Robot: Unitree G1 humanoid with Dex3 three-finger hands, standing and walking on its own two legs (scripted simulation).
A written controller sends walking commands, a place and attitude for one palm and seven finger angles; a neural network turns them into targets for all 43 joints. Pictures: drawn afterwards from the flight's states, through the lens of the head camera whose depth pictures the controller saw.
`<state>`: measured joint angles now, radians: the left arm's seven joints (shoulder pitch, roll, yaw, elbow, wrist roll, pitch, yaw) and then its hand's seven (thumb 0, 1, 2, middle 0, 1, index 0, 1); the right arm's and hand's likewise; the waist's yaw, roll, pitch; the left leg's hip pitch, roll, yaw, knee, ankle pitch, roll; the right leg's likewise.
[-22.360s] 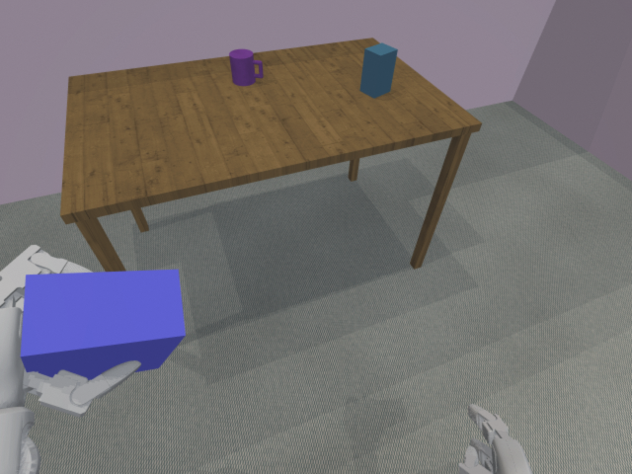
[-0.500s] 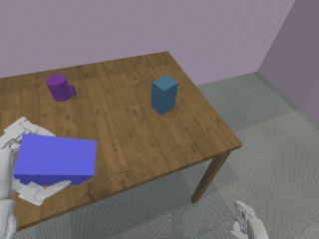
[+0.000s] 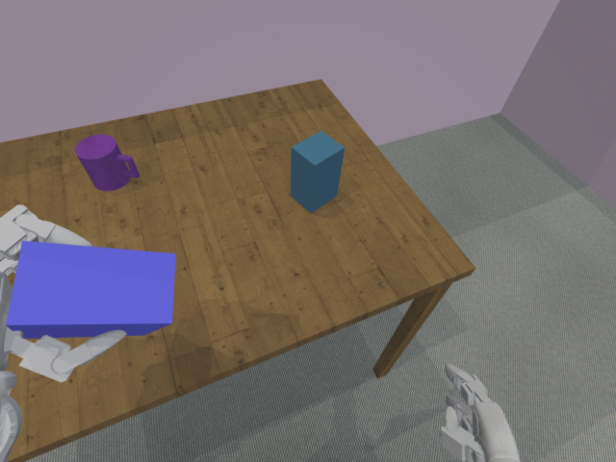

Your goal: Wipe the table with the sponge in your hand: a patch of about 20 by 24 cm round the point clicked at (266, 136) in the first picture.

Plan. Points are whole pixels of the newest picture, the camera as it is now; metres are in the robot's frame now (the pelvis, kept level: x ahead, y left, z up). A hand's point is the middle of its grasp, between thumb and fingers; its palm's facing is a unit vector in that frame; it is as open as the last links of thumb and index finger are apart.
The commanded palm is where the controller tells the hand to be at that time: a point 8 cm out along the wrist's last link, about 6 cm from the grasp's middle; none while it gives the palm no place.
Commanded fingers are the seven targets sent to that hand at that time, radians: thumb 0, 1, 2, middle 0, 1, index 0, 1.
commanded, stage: come to a stop and stand still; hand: left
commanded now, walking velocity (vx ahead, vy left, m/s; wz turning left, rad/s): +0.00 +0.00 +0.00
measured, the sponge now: (117, 298) +0.24 +0.22 +0.13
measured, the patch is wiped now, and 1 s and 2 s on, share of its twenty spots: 0.00 0.00 0.00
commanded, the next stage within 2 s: look again from close up in 0.36 s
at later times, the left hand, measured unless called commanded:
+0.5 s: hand (56, 307) +0.22 +0.25 +0.15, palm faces +0.35 -0.86 -0.38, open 10.6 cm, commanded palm +0.16 +0.29 +0.18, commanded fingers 0.00 0.10 1.30 -1.20 -1.60 -1.20 -1.60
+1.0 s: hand (62, 311) +0.21 +0.25 +0.16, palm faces +0.36 -0.82 -0.45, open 10.6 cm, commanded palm +0.15 +0.27 +0.18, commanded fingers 0.00 0.10 1.30 -1.20 -1.60 -1.20 -1.60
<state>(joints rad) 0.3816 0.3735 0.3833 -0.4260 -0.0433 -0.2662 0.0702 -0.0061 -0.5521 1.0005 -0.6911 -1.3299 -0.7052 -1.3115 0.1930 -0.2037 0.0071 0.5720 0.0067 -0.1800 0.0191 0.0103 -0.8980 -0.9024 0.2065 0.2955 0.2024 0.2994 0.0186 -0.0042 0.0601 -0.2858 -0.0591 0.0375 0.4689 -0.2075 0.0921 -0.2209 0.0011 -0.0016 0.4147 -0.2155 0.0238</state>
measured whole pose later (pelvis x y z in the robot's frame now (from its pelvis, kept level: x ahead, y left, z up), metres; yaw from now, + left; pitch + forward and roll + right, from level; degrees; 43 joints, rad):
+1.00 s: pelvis +0.00 -0.01 +0.00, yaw +1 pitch +0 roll -2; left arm 0.39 0.40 0.36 -0.43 0.01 -0.23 0.06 -0.01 -0.55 1.00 -0.69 -1.33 -0.71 -1.31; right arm 0.23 -0.20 0.01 0.58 -0.01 -0.15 -0.03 0.01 -0.90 -0.90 0.21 0.30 0.20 0.30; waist 0.03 -0.01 0.05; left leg -0.27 -0.05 0.01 0.45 -0.19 0.08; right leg -0.18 0.01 -0.03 0.37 -0.19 0.01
